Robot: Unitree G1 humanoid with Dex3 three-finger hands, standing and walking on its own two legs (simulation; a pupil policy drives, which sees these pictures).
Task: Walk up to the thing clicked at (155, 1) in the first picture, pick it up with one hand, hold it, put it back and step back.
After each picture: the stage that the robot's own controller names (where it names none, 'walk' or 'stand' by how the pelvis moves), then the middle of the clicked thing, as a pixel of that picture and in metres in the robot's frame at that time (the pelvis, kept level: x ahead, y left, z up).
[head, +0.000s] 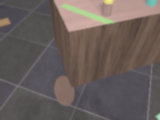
stand; out of the picture +1.16 -0.55 +0.00
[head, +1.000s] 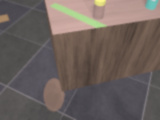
sink last; out of the picture +1.03 -0.48 +0.03
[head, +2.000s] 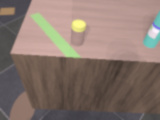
sink last; out of the picture +0.69 -0.33 +0.04
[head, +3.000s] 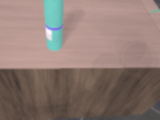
rise first; (54, 24) +0.59 +0.11 +0.06
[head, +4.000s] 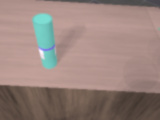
stand; (46, 44) +0.53 +0.16 +0.02
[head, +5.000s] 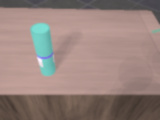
stand; (44, 52) +0.51 +0.16 +0.00
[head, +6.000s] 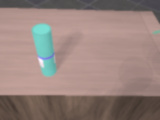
stand; (45, 52) +0.51 +0.16 +0.00
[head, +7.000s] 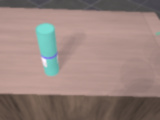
stand; (49, 52) +0.52 +0.15 +0.00
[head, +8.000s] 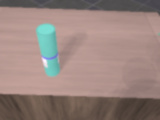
stand; (49, 52) +0.51 +0.14 +0.00
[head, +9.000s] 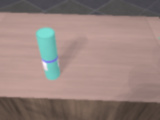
rise first; (49, 56) +0.51 +0.16 +0.00
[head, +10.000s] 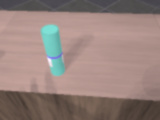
go down; (54, 52) +0.52 +0.16 +0.00
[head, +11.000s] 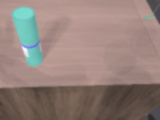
go down; (30, 40) +0.53 +0.15 +0.02
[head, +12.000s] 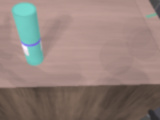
go down; (30, 38) +0.52 +0.15 +0.04
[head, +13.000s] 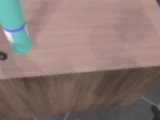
close in; (13, 23) +0.53 +0.17 +0.07
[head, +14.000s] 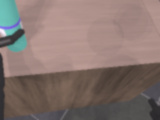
close; (7, 19) +0.53 +0.17 +0.08
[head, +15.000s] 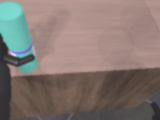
lift; (20, 43) +0.45 +0.15 +0.07
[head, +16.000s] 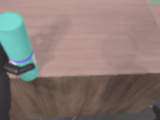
lift; (20, 52) +0.42 +0.17 +0.07
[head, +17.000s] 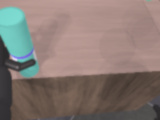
lift; (21, 48) +0.44 +0.16 +0.07
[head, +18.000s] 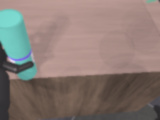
lift; (19, 50) +0.43 +0.17 +0.07
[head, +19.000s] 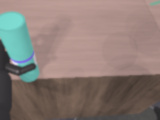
lift; (21, 52) +0.42 +0.17 +0.07
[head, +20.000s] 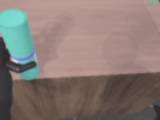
lift; (22, 50) +0.43 +0.16 +0.07
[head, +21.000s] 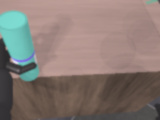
lift; (22, 52) +0.43 +0.16 +0.07
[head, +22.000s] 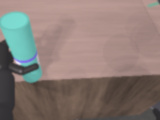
lift; (25, 53) +0.42 +0.16 +0.07
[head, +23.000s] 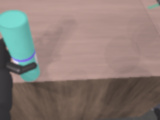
lift; (23, 51) +0.42 +0.16 +0.08
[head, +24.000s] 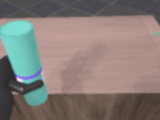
hold; (28, 68) +0.31 +0.15 +0.18
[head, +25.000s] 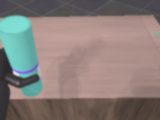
crouch; (25, 63) +0.33 +0.16 +0.18
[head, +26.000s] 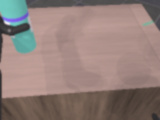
crouch; (15, 14) +0.47 +0.16 +0.23
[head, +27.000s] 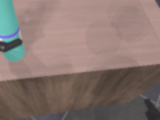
lower; (6, 28) +0.49 +0.17 +0.09
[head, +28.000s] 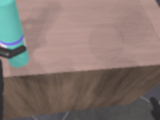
lower; (10, 35) +0.48 +0.17 +0.08
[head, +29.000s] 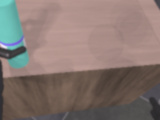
lower; (10, 36) +0.48 +0.16 +0.08
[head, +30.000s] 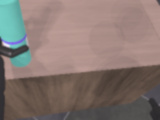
lower; (13, 34) +0.48 +0.16 +0.07
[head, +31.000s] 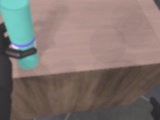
draw back; (22, 37) +0.47 +0.13 +0.08
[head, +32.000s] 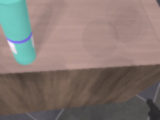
rise; (18, 32) +0.47 +0.14 +0.08
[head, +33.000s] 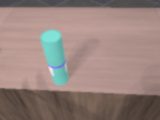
sink last; (56, 60) +0.45 +0.13 +0.04
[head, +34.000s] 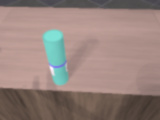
stand; (57, 60) +0.46 +0.13 +0.02
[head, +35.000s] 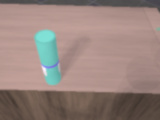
stand; (49, 60) +0.46 +0.14 +0.01
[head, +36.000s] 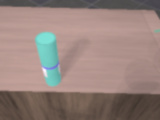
stand; (50, 62) +0.46 +0.14 +0.01
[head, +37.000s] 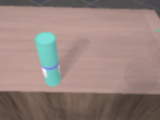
stand; (49, 62) +0.46 +0.14 +0.01
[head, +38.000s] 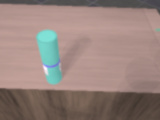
stand; (51, 60) +0.46 +0.14 +0.01
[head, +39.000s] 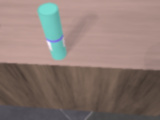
walk; (54, 35) +0.54 +0.13 +0.02
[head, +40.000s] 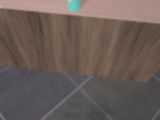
walk; out of the picture +0.86 +0.04 +0.03
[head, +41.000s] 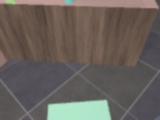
stand; out of the picture +1.18 +0.13 +0.02
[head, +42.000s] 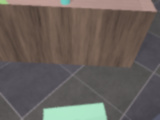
stand; out of the picture +1.13 +0.12 +0.01
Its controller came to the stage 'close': yes
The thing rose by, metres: 0.22
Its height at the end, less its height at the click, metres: +0.00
